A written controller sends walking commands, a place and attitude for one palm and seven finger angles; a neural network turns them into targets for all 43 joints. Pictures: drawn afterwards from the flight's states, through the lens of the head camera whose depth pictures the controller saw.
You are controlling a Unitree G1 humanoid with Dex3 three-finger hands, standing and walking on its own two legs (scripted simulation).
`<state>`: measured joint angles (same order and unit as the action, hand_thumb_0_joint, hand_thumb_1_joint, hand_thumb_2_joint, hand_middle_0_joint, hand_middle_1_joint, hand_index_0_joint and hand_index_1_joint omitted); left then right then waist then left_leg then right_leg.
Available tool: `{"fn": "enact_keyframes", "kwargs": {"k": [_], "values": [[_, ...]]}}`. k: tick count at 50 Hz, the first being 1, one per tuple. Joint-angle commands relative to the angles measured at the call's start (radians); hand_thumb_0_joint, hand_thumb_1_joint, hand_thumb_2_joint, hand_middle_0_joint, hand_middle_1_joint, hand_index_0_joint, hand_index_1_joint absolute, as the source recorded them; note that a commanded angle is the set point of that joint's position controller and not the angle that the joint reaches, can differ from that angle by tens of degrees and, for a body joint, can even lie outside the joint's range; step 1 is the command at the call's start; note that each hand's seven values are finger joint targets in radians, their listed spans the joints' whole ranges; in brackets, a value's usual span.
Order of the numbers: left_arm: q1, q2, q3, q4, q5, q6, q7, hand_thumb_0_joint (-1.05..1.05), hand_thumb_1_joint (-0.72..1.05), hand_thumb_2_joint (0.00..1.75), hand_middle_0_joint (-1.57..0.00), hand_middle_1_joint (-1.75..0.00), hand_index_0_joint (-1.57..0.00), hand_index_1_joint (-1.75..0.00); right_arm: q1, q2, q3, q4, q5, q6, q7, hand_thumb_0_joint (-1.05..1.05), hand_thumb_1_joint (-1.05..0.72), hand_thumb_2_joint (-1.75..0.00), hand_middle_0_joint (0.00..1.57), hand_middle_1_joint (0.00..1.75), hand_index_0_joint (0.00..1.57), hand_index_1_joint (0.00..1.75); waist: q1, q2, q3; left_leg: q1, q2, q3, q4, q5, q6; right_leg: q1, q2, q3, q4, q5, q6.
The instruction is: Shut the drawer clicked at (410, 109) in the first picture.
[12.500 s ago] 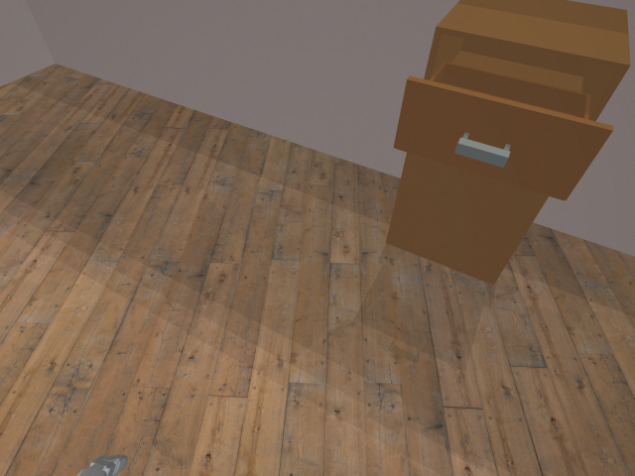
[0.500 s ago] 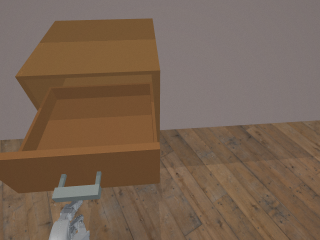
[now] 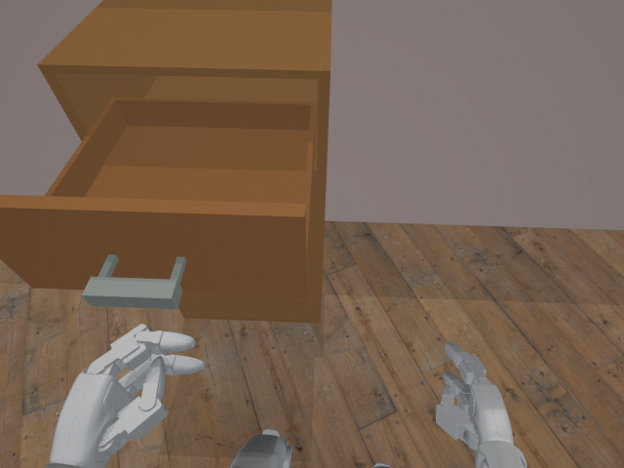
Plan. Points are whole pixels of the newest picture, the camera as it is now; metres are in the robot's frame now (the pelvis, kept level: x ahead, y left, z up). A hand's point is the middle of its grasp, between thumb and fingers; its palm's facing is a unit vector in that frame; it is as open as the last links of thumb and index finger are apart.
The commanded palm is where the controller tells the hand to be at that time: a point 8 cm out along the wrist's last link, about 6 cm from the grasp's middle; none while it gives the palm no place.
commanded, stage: raise the hand and make a fist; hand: left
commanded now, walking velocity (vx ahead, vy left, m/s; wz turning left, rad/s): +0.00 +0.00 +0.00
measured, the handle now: (140, 277) +0.31 +0.26 +0.07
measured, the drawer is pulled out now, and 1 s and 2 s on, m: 0.29 0.29 0.29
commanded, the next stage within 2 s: bring the fist close to the handle in 1.24 s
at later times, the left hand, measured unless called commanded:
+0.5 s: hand (95, 403) +0.16 +0.21 +0.12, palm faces +0.08 -0.99 -0.05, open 3.1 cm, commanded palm +0.10 +0.27 +0.14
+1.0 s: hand (79, 404) +0.14 +0.20 +0.17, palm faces +0.07 -1.00 -0.04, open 3.3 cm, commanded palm +0.08 +0.26 +0.17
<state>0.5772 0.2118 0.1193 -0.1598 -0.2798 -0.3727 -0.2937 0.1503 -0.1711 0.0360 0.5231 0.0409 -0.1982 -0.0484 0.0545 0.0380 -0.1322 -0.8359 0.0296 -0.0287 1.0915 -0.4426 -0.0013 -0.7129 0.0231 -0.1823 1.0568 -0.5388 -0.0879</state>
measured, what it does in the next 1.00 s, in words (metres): shifts its weight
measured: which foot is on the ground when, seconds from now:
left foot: down 0.00-1.00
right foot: down 0.00-1.00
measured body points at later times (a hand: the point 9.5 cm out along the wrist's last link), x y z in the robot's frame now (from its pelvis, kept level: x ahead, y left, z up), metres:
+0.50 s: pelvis +0.02 +0.03 +0.03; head +0.03 +0.03 +0.48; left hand +0.14 +0.27 +0.13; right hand +0.21 -0.22 -0.01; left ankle +0.06 +0.12 -0.66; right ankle +0.00 -0.06 -0.66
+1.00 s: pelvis +0.02 +0.05 +0.04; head +0.00 +0.04 +0.49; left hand +0.13 +0.26 +0.17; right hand +0.22 -0.15 +0.00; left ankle +0.06 +0.12 -0.66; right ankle +0.00 -0.06 -0.66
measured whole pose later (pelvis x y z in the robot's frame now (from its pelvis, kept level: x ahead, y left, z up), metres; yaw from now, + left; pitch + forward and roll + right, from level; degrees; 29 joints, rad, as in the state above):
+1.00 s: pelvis +0.02 +0.05 +0.04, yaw -1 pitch +3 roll -3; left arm 0.89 0.18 0.05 -0.63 -0.22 -0.17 -0.13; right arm 0.24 -0.20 0.05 0.50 0.06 -0.27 -0.02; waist 0.05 0.06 -0.12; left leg -0.54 -0.01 0.03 0.87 -0.39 0.07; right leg -0.42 -0.01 -0.12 0.81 -0.45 -0.01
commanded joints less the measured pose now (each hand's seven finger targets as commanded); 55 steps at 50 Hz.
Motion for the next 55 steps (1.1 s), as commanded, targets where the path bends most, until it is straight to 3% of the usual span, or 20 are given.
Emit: {"fn": "enact_keyframes", "kwargs": {"k": [1, 3, 4, 5, 7, 11, 14, 18, 23, 26, 29, 32, 35, 37, 39, 41, 44, 49, 50, 55], "values": [[0.074, 0.135, 0.202, -0.231, -0.057, 0.011, 0.081, 0.00, 0.90, 0.90, -0.88, -1.04, -0.88, -1.04, -0.054, -0.123, -0.080, -0.132, 0.008, -0.032, -0.049, 0.00, -0.90, -0.90, 0.20, 0.30, 0.20, 0.30, -0.020, -0.052, -0.118, 0.148, -0.022, -0.010, -0.158, 0.148, 0.038, 0.197, -0.071, 0.286, -0.342, 0.219, 0.109], [0.129, 0.121, 0.223, -0.202, -0.061, 0.007, 0.109, 0.00, 0.90, 0.90, -0.92, -1.08, -0.92, -1.08, -0.059, -0.115, -0.083, -0.116, 0.007, -0.027, -0.045, 0.00, -0.90, -0.90, 0.20, 0.30, 0.20, 0.30, -0.009, -0.060, -0.073, 0.156, -0.021, -0.013, -0.186, 0.171, 0.031, 0.205, -0.071, 0.265, -0.336, 0.295, 0.115], [0.131, 0.132, 0.232, -0.195, -0.059, -0.001, 0.113, 0.00, 0.90, 0.90, -0.94, -1.10, -0.94, -1.10, -0.056, -0.118, -0.085, -0.108, 0.007, -0.029, -0.044, 0.00, -0.90, -0.90, 0.20, 0.30, 0.20, 0.30, -0.014, -0.079, -0.068, 0.156, -0.021, -0.013, -0.189, 0.174, 0.030, 0.210, -0.077, 0.274, -0.342, 0.322, 0.126], [0.160, 0.151, 0.256, -0.172, -0.051, -0.009, 0.111, 0.00, 0.90, 0.90, -0.96, -1.12, -0.96, -1.12, -0.071, -0.121, -0.086, -0.100, 0.006, -0.030, -0.044, 0.00, -0.90, -0.90, 0.20, 0.30, 0.20, 0.30, -0.002, -0.074, -0.066, 0.158, -0.021, -0.016, -0.192, 0.187, 0.030, 0.225, -0.082, 0.285, -0.345, 0.358, 0.137], [0.187, 0.150, 0.243, -0.166, -0.047, -0.028, 0.083, 0.00, 0.90, 0.90, -1.00, -1.17, -1.00, -1.17, -0.049, -0.126, -0.089, -0.098, 0.010, -0.041, -0.038, 0.00, -0.90, -0.90, 0.20, 0.30, 0.20, 0.30, -0.013, -0.072, -0.066, 0.162, -0.025, -0.012, -0.204, 0.197, 0.029, 0.237, -0.091, 0.298, -0.350, 0.402, 0.152], [0.233, 0.119, 0.207, -0.171, -0.085, -0.074, 0.006, 0.00, 0.90, 0.90, -1.08, -1.25, -1.08, -1.25, -0.037, -0.143, -0.099, -0.093, 0.024, -0.090, -0.037, 0.00, -0.90, -0.90, 0.20, 0.30, 0.20, 0.30, -0.027, -0.099, -0.071, 0.202, -0.028, -0.018, -0.219, 0.211, 0.033, 0.242, -0.093, 0.307, -0.379, 0.438, 0.169], [0.232, 0.119, 0.188, -0.248, -0.106, -0.112, -0.016, 0.00, 0.90, 0.90, -1.14, -1.32, -1.14, -1.32, -0.018, -0.153, -0.105, -0.097, 0.026, -0.135, -0.037, 0.00, -0.90, -0.90, 0.20, 0.30, 0.20, 0.30, -0.026, -0.071, -0.092, 0.252, -0.031, -0.016, -0.240, 0.227, 0.037, 0.234, -0.079, 0.277, -0.382, 0.405, 0.145], [0.243, 0.110, 0.160, -0.327, -0.082, -0.145, 0.029, 0.00, 0.90, 0.90, -1.22, -1.40, -1.22, -1.40, -0.017, -0.155, -0.108, -0.096, 0.019, -0.166, -0.030, 0.00, -0.90, -0.90, 0.20, 0.30, 0.20, 0.30, -0.023, -0.017, -0.074, 0.304, -0.030, -0.008, -0.279, 0.225, 0.041, 0.190, -0.048, 0.207, -0.367, 0.295, 0.094], [0.246, 0.089, 0.112, -0.361, -0.037, -0.092, 0.084, 0.00, 0.90, 0.90, -1.32, -1.51, -1.32, -1.51, -0.036, -0.157, -0.098, -0.124, 0.022, -0.159, -0.018, 0.00, -0.90, -0.90, 0.20, 0.30, 0.20, 0.30, -0.024, 0.024, -0.019, 0.329, -0.022, -0.011, -0.331, 0.147, 0.043, 0.142, -0.023, 0.147, -0.374, 0.148, 0.067], [0.271, 0.067, 0.064, -0.435, -0.014, -0.038, 0.103, 0.00, 0.90, 0.90, -1.38, -1.58, -1.38, -1.58, -0.041, -0.156, -0.086, -0.149, 0.022, -0.157, -0.007, 0.00, -0.90, -0.90, 0.20, 0.30, 0.20, 0.30, -0.017, 0.051, -0.036, 0.372, -0.017, -0.021, -0.361, 0.152, 0.045, 0.159, -0.016, 0.113, -0.363, 0.175, 0.062], [0.281, 0.067, 0.040, -0.509, 0.002, 0.018, 0.118, 0.00, 0.90, 0.90, -1.40, -1.60, -1.40, -1.60, -0.043, -0.152, -0.075, -0.170, 0.020, -0.155, 0.001, 0.00, -0.90, -0.90, 0.20, 0.30, 0.20, 0.30, -0.012, 0.032, -0.047, 0.395, -0.011, -0.033, -0.377, 0.184, 0.043, 0.178, -0.010, 0.089, -0.352, 0.217, 0.061], [0.309, 0.041, -0.004, -0.562, 0.024, 0.069, 0.139, 0.00, 0.90, 0.90, -1.40, -1.60, -1.40, -1.60, -0.048, -0.147, -0.062, -0.186, 0.017, -0.142, 0.013, 0.00, -0.90, -0.90, 0.20, 0.30, 0.20, 0.30, -0.010, 0.021, -0.014, 0.404, -0.002, -0.050, -0.401, 0.187, 0.034, 0.172, -0.002, 0.065, -0.342, 0.212, 0.060], [0.311, 0.069, 0.022, -0.595, 0.037, 0.105, 0.162, 0.00, 0.90, 0.90, -1.40, -1.60, -1.40, -1.60, -0.057, -0.145, -0.055, -0.186, 0.017, -0.131, 0.013, 0.00, -0.90, -0.90, 0.20, 0.30, 0.20, 0.30, -0.004, 0.026, 0.011, 0.404, 0.001, -0.055, -0.416, 0.164, 0.028, 0.184, 0.002, 0.064, -0.351, 0.195, 0.056], [0.324, 0.043, -0.010, -0.633, 0.044, 0.120, 0.168, 0.00, 0.90, 0.90, -1.40, -1.60, -1.40, -1.60, -0.056, -0.141, -0.047, -0.200, 0.017, -0.127, 0.018, 0.00, -0.90, -0.90, 0.20, 0.30, 0.20, 0.30, -0.007, 0.024, 0.017, 0.412, 0.005, -0.063, -0.429, 0.149, 0.020, 0.175, 0.002, 0.056, -0.346, 0.177, 0.058], [0.334, 0.054, 0.005, -0.657, 0.042, 0.130, 0.171, 0.00, 0.90, 0.90, -1.40, -1.60, -1.40, -1.60, -0.055, -0.140, -0.045, -0.202, 0.020, -0.122, 0.017, 0.00, -0.90, -0.90, 0.20, 0.30, 0.20, 0.30, -0.005, 0.008, 0.011, 0.415, 0.005, -0.061, -0.430, 0.147, 0.019, 0.185, 0.004, 0.058, -0.353, 0.178, 0.058], [0.330, 0.054, -0.002, -0.702, 0.046, 0.135, 0.171, 0.00, 0.90, 0.90, -1.40, -1.60, -1.40, -1.60, -0.054, -0.140, -0.039, -0.209, 0.020, -0.131, 0.018, 0.00, -0.90, -0.90, 0.20, 0.30, 0.20, 0.30, -0.002, 0.048, 0.006, 0.429, 0.006, -0.065, -0.438, 0.154, 0.013, 0.193, 0.002, 0.057, -0.351, 0.179, 0.056], [0.337, 0.020, -0.042, -0.686, 0.042, 0.142, 0.164, 0.00, 0.90, 0.90, -1.40, -1.60, -1.40, -1.60, -0.048, -0.143, -0.038, -0.202, 0.023, -0.142, 0.019, 0.00, -0.90, -0.90, 0.20, 0.30, 0.20, 0.30, -0.013, 0.026, 0.030, 0.424, 0.007, -0.070, -0.437, 0.123, 0.014, 0.172, 0.003, 0.057, -0.359, 0.161, 0.060], [0.363, 0.031, -0.031, -0.665, 0.051, 0.148, 0.170, 0.00, 0.90, 0.90, -1.40, -1.60, -1.40, -1.60, -0.049, -0.147, -0.045, -0.203, 0.024, -0.148, 0.017, 0.00, -0.90, -0.90, 0.20, 0.30, 0.20, 0.30, -0.007, -0.027, 0.034, 0.395, -0.001, -0.063, -0.438, 0.095, 0.017, 0.186, 0.003, 0.063, -0.365, 0.146, 0.060], [0.366, 0.056, -0.002, -0.659, 0.058, 0.150, 0.180, 0.00, 0.90, 0.90, -1.40, -1.60, -1.40, -1.60, -0.053, -0.144, -0.049, -0.199, 0.023, -0.149, 0.014, 0.00, -0.90, -0.90, 0.20, 0.30, 0.20, 0.30, 0.002, -0.008, 0.027, 0.393, -0.003, -0.059, -0.437, 0.098, 0.017, 0.199, 0.003, 0.067, -0.368, 0.149, 0.057], [0.385, 0.064, 0.008, -0.713, 0.062, 0.117, 0.206, 0.00, 0.90, 0.90, -1.40, -1.60, -1.40, -1.60, -0.044, -0.137, -0.054, -0.203, 0.021, -0.155, 0.020, 0.00, -0.90, -0.90, 0.20, 0.30, 0.20, 0.30, 0.009, 0.043, -0.003, 0.404, -0.006, -0.045, -0.421, 0.135, 0.018, 0.205, 0.001, 0.069, -0.359, 0.160, 0.053]]}}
